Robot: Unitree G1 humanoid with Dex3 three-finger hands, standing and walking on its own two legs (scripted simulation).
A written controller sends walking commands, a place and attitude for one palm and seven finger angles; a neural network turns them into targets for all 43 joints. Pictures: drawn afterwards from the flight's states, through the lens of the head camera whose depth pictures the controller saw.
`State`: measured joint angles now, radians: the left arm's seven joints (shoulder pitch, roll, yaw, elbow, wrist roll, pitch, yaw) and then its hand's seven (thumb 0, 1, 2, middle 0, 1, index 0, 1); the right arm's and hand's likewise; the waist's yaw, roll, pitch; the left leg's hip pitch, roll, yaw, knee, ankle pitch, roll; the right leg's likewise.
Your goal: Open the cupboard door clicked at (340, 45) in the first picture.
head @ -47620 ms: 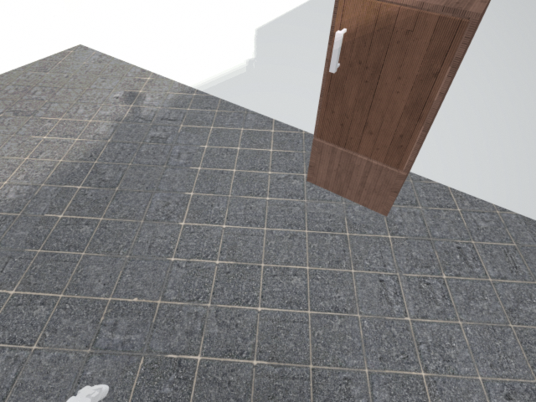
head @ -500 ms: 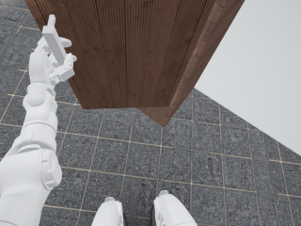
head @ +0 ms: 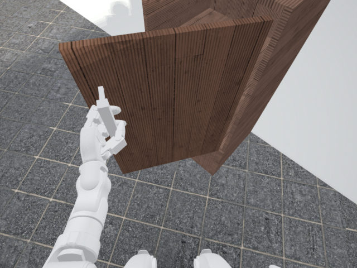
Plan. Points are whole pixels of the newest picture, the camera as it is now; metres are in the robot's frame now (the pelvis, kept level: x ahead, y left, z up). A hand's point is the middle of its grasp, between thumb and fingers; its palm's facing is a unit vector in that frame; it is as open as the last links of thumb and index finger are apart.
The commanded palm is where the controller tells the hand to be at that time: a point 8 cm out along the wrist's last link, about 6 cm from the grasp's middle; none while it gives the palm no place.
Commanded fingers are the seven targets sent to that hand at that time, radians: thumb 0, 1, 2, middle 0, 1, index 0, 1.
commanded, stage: pull the door open along its arc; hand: left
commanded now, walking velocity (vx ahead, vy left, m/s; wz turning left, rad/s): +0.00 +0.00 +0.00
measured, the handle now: (109, 116) +0.45 +0.16 +0.04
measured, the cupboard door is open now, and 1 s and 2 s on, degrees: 58 84 87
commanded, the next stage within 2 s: open thumb and fingers to let go in 0.42 s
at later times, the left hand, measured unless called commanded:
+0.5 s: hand (170, 200) +0.25 +0.02 +0.04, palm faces +0.28 -0.96 -0.04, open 6.1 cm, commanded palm +0.21 +0.06 +0.04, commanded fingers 0.00 0.90 0.90 -0.40 -1.35 -0.40 -1.35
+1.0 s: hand (163, 195) +0.26 +0.03 +0.04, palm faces +0.41 -0.91 -0.02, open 11.9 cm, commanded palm +0.21 +0.07 +0.04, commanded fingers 0.00 -0.50 0.30 -0.28 -1.05 -0.28 -1.05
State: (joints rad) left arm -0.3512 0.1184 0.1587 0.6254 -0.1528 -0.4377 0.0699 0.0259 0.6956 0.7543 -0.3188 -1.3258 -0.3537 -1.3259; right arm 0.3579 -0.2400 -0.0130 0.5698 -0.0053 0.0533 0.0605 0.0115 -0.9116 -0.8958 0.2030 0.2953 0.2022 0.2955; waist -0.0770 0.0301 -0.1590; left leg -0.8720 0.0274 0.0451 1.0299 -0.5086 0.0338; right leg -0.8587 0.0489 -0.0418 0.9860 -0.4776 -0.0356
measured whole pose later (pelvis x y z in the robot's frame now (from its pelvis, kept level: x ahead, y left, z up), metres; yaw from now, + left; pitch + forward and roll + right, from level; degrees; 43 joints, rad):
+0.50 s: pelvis -0.01 -0.05 +0.00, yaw +4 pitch +13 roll +1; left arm 0.20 -0.06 -0.32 0.16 0.09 -0.30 0.53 0.04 0.66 0.73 -0.31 -1.32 -0.38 -1.34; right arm 0.18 -0.15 0.03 0.53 -0.06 -0.04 0.05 0.01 -0.91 -0.90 0.20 0.30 0.20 0.30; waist -0.03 0.03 -0.16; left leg -0.75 0.01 -0.01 1.01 -0.49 -0.03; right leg -0.74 0.03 -0.10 1.02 -0.51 -0.10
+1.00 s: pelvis -0.01 -0.06 -0.01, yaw +6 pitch +15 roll +3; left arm 0.17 -0.09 -0.22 0.14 0.06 -0.35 0.51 0.01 -0.17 0.44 -0.31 -1.23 -0.33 -1.23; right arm 0.20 -0.21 -0.01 0.58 -0.06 -0.06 0.01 0.02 -0.91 -0.90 0.20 0.30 0.20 0.30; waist -0.01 0.03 -0.15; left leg -0.82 -0.01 -0.04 1.03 -0.48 -0.04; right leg -0.81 0.01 -0.13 1.07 -0.53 -0.12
